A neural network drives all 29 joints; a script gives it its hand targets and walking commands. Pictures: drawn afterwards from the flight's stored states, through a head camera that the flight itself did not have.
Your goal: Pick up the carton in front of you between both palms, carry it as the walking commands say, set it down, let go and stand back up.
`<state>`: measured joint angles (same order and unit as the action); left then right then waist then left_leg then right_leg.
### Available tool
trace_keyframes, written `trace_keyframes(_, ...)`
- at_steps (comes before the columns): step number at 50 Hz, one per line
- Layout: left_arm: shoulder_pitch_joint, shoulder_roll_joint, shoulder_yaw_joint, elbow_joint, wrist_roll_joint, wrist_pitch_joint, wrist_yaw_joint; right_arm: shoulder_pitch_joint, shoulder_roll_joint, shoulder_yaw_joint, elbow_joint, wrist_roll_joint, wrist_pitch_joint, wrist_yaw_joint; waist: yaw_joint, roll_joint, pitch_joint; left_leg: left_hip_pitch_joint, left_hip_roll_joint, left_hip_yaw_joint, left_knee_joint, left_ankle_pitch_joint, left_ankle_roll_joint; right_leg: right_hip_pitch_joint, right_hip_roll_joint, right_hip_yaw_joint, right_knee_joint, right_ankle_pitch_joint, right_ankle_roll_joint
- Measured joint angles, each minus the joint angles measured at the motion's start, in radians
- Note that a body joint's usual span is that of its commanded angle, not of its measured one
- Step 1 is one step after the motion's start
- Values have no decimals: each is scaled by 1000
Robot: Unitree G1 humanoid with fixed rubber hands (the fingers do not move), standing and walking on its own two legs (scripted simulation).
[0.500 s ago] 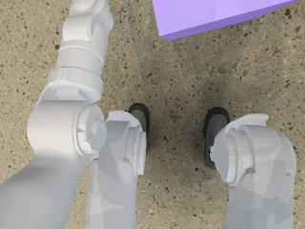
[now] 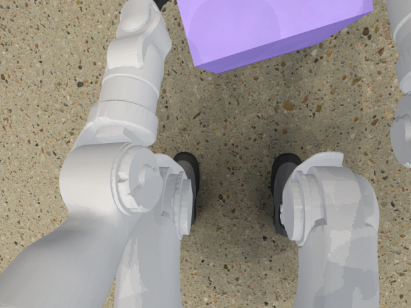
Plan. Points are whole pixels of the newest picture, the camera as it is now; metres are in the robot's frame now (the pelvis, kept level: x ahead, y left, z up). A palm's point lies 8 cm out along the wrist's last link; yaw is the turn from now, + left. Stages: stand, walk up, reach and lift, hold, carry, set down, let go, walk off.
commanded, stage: reach and lift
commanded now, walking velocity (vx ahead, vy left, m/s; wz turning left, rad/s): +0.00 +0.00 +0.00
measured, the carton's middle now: out of the picture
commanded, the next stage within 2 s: none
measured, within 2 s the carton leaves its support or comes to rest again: leaves its support in 0.26 s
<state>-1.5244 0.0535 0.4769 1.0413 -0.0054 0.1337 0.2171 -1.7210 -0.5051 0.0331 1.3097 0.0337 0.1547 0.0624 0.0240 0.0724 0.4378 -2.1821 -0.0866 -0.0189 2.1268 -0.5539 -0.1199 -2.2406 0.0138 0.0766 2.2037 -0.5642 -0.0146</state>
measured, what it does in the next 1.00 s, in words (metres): rises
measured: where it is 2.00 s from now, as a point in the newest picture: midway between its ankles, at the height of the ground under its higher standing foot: (232, 204)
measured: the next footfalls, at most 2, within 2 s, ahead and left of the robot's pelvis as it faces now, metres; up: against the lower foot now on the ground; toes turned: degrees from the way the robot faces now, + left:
none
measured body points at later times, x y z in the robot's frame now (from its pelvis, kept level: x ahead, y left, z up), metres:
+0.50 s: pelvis +0.01 +0.01 +0.03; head +0.31 -0.09 +0.35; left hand +0.54 +0.07 -0.07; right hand +0.54 -0.24 -0.07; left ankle +0.14 +0.15 -0.34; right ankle +0.11 -0.12 -0.34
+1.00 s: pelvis +0.02 +0.03 +0.14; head +0.27 -0.04 +0.51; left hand +0.52 +0.08 +0.08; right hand +0.50 -0.22 +0.07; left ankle +0.14 +0.15 -0.34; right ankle +0.11 -0.12 -0.34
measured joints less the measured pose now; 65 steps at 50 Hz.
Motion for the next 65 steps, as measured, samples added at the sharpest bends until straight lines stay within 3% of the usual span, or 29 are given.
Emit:
trace_keyframes(4, 6, -2, 48, -43, 47, 50, -21, 13, 15, -54, -39, -67, 39, 27, -7, 1, -8, -7, -14, -8, 15, -9, -5, -5, -3, -4, 14, -10, -3)
trace_keyframes(9, 47, 7, 44, -94, 27, 78, -18, 72, 52, -82, -117, -83, 71, 30, -21, 9, -42, -24, -34, -25, 35, -27, -14, -17, -8, -15, 32, -30, -9)
trace_keyframes(15, 144, -27, 3, -187, -40, 89, 19, 171, 78, -60, -222, -53, 114, -27, -17, 29, -109, -32, -59, -41, 40, -43, -19, -23, 3, -13, 31, -44, -1)
trace_keyframes(20, 308, -97, 6, -358, -59, 101, 66, 285, 135, -63, -358, -32, 169, -65, -26, 29, -215, -17, -74, -50, 14, -43, -10, -13, 44, 10, -7, -33, 30)
trace_keyframes(25, 399, -137, 61, -397, 29, 135, 30, 363, 213, -157, -357, -96, 184, -61, -35, 10, -352, 36, -65, -56, -69, -49, -14, 28, 83, 30, -103, 4, 56)
trace_keyframes(32, 387, -177, 180, -354, 209, 187, -28, 397, 277, -315, -307, -249, 199, -36, -13, -12, -464, 111, -45, -52, -213, 3, 16, 107, 116, 50, -275, 79, 79)
trace_keyframes(39, 377, -175, 197, -378, 261, 214, -52, 410, 321, -409, -338, -338, 200, -23, -2, -38, -494, 164, -57, -59, -330, 51, 13, 167, 113, 61, -395, 121, 80)
trace_keyframes(44, 431, -180, 151, -444, 228, 232, -50, 477, 352, -412, -417, -328, 210, -20, -10, -37, -527, 195, -66, -76, -392, 63, 10, 207, 97, 51, -461, 122, 80)
trace_keyframes(52, 601, -211, 48, -525, 179, 241, -33, 677, 392, -368, -569, -249, 247, -28, -19, -24, -610, 321, -59, -89, -490, 41, 26, 339, 87, 45, -563, 95, 75)
trace_keyframes(65, 815, -213, 14, -460, 201, 198, -84, 928, 488, -351, -583, -247, 211, -71, -10, -39, -689, 679, -33, -94, -735, 45, 45, 686, 86, 60, -792, 97, 55)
